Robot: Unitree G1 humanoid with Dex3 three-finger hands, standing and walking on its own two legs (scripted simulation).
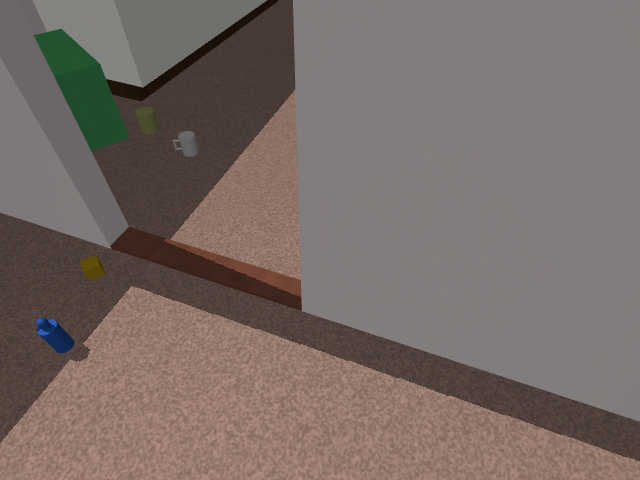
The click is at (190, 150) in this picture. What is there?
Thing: mug
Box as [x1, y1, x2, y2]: [173, 131, 198, 156]
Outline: 181,132 178,135 179,138 173,140 175,149 181,149 183,153 187,156 196,154 198,152 198,149 193,132
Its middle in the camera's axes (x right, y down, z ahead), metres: -0.70 -0.51 +2.05
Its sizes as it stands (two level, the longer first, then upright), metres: 0.116 0.082 0.103
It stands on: the floor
